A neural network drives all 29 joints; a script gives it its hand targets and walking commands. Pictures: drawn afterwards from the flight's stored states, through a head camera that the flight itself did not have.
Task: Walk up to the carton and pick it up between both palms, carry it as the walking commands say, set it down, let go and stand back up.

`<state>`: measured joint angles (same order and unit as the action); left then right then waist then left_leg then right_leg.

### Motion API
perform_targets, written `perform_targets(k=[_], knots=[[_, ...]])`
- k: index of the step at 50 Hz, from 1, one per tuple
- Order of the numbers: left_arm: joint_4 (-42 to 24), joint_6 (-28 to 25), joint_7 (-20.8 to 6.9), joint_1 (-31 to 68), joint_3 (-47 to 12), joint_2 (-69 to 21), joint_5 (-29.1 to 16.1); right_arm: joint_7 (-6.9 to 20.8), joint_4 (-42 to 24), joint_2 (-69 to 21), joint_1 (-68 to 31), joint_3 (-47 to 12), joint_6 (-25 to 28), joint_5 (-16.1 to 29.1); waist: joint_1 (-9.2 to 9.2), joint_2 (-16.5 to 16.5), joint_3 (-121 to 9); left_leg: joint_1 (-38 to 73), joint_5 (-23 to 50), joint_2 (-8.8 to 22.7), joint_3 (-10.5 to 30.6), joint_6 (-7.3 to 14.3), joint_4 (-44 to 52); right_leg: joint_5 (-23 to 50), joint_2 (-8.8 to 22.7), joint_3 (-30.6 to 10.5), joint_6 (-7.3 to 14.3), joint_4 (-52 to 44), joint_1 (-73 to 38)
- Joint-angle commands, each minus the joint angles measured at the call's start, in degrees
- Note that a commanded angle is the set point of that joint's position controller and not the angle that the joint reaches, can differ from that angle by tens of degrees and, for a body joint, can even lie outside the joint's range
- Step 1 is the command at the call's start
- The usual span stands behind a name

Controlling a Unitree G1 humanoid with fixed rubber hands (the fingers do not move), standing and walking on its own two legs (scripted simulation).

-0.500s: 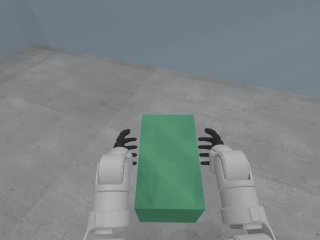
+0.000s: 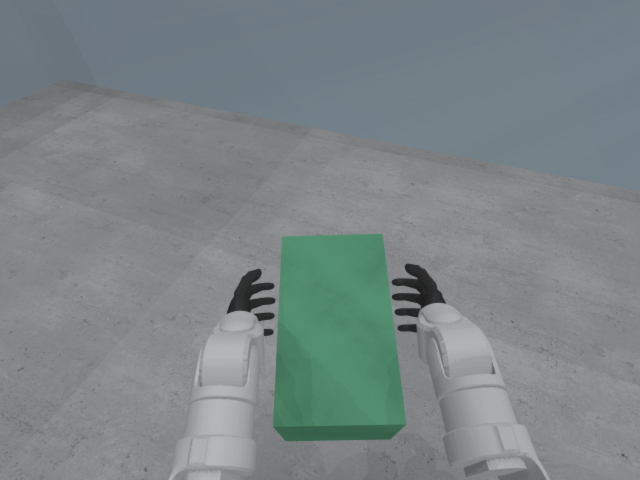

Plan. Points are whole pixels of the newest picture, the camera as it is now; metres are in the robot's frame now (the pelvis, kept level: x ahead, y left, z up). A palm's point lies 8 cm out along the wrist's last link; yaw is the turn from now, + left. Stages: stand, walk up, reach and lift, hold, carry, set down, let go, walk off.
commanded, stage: carry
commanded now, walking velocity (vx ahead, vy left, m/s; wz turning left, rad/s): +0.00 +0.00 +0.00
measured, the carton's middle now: (334, 335) +0.34 +0.00 -0.04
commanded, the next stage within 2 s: hold in 0.42 s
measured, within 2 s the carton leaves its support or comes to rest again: neither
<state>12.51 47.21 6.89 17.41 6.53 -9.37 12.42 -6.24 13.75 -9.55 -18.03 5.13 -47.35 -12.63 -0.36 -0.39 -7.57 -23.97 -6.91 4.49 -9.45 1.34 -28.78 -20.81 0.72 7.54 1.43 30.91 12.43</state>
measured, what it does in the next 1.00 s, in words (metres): stands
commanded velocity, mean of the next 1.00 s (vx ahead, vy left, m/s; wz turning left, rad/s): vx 0.00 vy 0.00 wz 0.00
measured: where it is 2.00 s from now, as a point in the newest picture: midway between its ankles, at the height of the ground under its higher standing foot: outside the picture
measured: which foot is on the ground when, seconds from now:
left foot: down 0.00-1.00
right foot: down 0.00-1.00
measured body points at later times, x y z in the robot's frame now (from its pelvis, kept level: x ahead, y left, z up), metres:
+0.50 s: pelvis -0.01 -0.01 +0.00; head -0.03 +0.00 +0.45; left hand +0.30 +0.12 +0.04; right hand +0.31 -0.13 +0.04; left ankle +0.08 +0.12 -0.73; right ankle -0.05 -0.09 -0.73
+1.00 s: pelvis -0.03 +0.03 +0.00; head -0.08 +0.06 +0.45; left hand +0.30 +0.14 +0.04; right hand +0.28 -0.11 +0.04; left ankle +0.09 +0.14 -0.73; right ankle -0.05 -0.09 -0.73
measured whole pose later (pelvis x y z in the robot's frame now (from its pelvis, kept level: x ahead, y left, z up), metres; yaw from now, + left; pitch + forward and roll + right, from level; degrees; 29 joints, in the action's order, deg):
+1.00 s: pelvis -0.03 +0.03 +0.00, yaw -13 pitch -10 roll +0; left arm 32.2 37.5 5.6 29.3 26.0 -13.7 26.6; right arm -1.5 42.1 -13.4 -30.7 23.0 -30.5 -23.8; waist 6.9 -2.0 3.7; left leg -8.2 -7.0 1.0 0.5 -1.4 -25.5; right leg -16.6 -1.9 -5.2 1.0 29.5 2.7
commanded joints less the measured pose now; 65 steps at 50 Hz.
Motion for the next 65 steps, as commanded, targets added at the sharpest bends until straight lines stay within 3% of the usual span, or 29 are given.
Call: perform_targets(k=[1, 21, 22, 23, 25, 26, 27, 28, 29, 32, 33, 36, 37, 38, 39, 41, 43, 48, 55, 65], knots=[[-4.40, -2.95, -13.01, 22.96, -27.08, -53.83, -15.14, 13.17, -5.63, -53.32, -23.29, -26.32, 3.76, 15.12, -0.10, 1.28, -12.71, 12.04, 6.71, 5.67, 7.13, -0.83, 2.41, 9.46, 7.19, -6.32, 0.43, -6.41, 2.84], [-4.54, -4.10, -12.65, 21.76, -26.99, -52.02, -14.60, 13.14, -5.48, -52.44, -21.74, -26.12, 4.86, 14.19, -0.02, 0.43, -11.82, 11.08, 6.53, 5.43, 6.11, -0.90, 1.78, 13.56, 7.77, -6.50, 0.80, -6.11, 2.43], [3.96, -4.53, -12.37, 9.55, -19.75, -53.58, -12.07, 14.80, 5.93, -56.49, -16.22, -21.67, 6.17, 10.11, 7.38, -4.58, -2.06, 33.65, 14.60, -5.68, 12.85, 1.52, -0.93, 18.16, -1.51, -14.91, 1.68, -9.31, 10.15], [-3.85, -6.85, -13.19, 13.51, -23.14, -51.02, -13.04, 14.61, 2.90, -55.22, -16.02, -21.89, 9.07, 8.02, 3.47, -4.51, -2.33, 35.12, 17.73, -7.05, 13.17, 2.38, -1.92, 22.15, -2.53, -16.09, 2.03, -10.00, 10.64], [-8.44, -7.50, -13.76, 16.12, -25.53, -53.11, -13.76, 14.45, 1.37, -57.94, -17.96, -24.68, 10.87, 8.55, 6.18, -1.37, -7.42, 32.00, 21.57, -7.41, 13.13, 1.83, -0.84, 30.51, -3.37, -17.14, 2.40, -8.89, 1.90], [-9.60, -7.50, -14.37, 16.84, -27.35, -53.30, -14.99, 13.72, -0.14, -58.53, -17.35, -25.28, 11.39, 9.47, 6.04, -0.41, -9.44, 30.37, 22.63, -7.35, 13.47, 1.29, -0.54, 33.03, -3.37, -16.97, 2.08, -8.85, -1.46], [-10.30, -7.39, -14.68, 18.05, -27.50, -54.17, -15.26, 13.85, -2.11, -60.58, -20.25, -27.55, 11.79, 10.85, 8.15, 1.17, -10.76, 30.48, 21.32, -7.95, 13.27, 0.75, 0.10, 33.92, -3.20, -17.30, 1.55, -8.54, -3.23], [-11.86, -7.15, -15.11, 18.65, -28.79, -54.52, -15.68, 13.73, -2.48, -61.37, -20.11, -28.69, 11.73, 11.56, 8.05, 1.47, -12.18, 29.14, 20.12, -8.62, 13.15, 0.19, 1.06, 35.53, -3.42, -17.89, 1.14, -8.01, -5.27], [-12.44, -6.82, -15.58, 19.94, -28.92, -53.95, -16.04, 13.50, -1.40, -61.69, -20.08, -28.29, 11.69, 11.51, 8.14, 0.73, -11.84, 26.92, 17.79, -8.88, 12.99, -0.23, 2.14, 33.03, -3.48, -17.74, 0.81, -8.56, -5.88], [-11.66, -4.97, -15.57, 17.40, -27.13, -52.69, -15.11, 13.58, 0.77, -61.73, -19.58, -29.01, 10.64, 11.65, 10.64, 0.22, -9.20, 27.10, 14.60, -9.99, 12.05, -0.99, 4.19, 29.98, -3.16, -18.61, 0.17, -9.62, -5.43], [-10.35, -4.38, -15.67, 17.71, -26.14, -52.29, -14.88, 13.71, 1.80, -61.41, -20.34, -28.05, 10.29, 10.98, 11.12, -0.75, -7.57, 26.71, 12.48, -10.08, 11.64, -1.07, 4.91, 24.97, -3.69, -18.15, 0.25, -10.41, -4.19], [-5.80, -3.16, -15.66, 20.21, -23.98, -53.31, -14.59, 14.56, 5.73, -59.80, -22.74, -24.13, 10.16, 8.85, 9.67, -0.88, -2.12, 29.60, 6.09, -9.96, 11.21, -1.09, 5.87, 13.26, -3.94, -18.12, 1.21, -12.49, 1.30], [0.08, -3.45, -15.36, 31.49, -21.37, -50.44, -12.46, 14.57, 13.17, -56.22, -26.97, -18.73, 10.01, 7.96, 3.02, -2.67, 3.58, 31.17, 2.36, -8.50, 12.67, -2.30, 6.72, 4.37, -3.57, -16.66, 0.12, -15.62, 4.53], [3.97, -3.88, -14.81, 29.58, -18.44, -50.83, -10.94, 14.99, 15.28, -55.83, -29.55, -17.70, 10.64, 8.59, 6.50, -1.65, 5.40, 32.59, -0.82, -8.96, 11.83, -2.65, 6.53, -1.36, -3.65, -16.65, 0.57, -16.22, 6.28], [7.08, -4.47, -14.62, 31.48, -17.60, -52.81, -10.33, 15.34, 17.58, -55.37, -31.51, -14.89, 11.79, 7.60, 5.23, -1.30, 5.60, 32.33, -2.56, -9.01, 11.67, -2.72, 6.43, -2.89, -4.08, -16.39, 1.11, -16.02, 6.20], [12.37, -6.17, -15.10, 33.78, -15.12, -56.27, -8.16, 15.86, 20.61, -57.39, -35.19, -11.82, 13.97, 6.73, 5.30, -0.30, 4.37, 32.68, -1.46, -9.03, 11.75, -2.94, 5.84, -1.06, -4.37, -16.16, 1.52, -15.16, 5.45], [17.44, -7.66, -15.25, 34.05, -10.12, -57.69, -4.37, 16.76, 23.66, -57.31, -38.45, -8.67, 15.90, 4.96, 6.39, 1.07, 3.21, 32.76, -0.92, -8.57, 12.07, -3.32, 5.94, -0.16, -4.58, -15.47, 1.96, -14.24, 5.70], [25.61, -11.11, -13.73, 37.20, -0.11, -56.96, 2.62, 18.37, 29.42, -50.81, -44.64, -0.03, 20.56, -0.51, 6.98, 3.98, 2.25, 31.63, -7.19, -7.22, 13.85, -3.57, 6.30, -2.98, -5.14, -14.69, 3.11, -11.03, 8.87], [28.09, -16.82, -10.83, 41.69, 5.29, -53.51, 5.71, 18.07, 33.78, -42.60, -48.14, 6.44, 26.44, -5.80, 6.35, 3.88, -0.80, 31.48, -12.69, -5.87, 17.12, -3.36, 5.20, -2.66, -5.30, -15.51, 3.94, -6.13, 13.70], [28.70, -26.06, -8.67, 39.99, 6.42, -49.00, 7.10, 16.88, 35.97, -38.65, -44.80, 6.89, 33.40, -8.17, 6.32, 1.26, -4.67, 27.81, -7.80, -6.74, 17.15, -2.89, 0.21, -0.59, -5.42, -16.53, 3.81, -3.43, 23.53]])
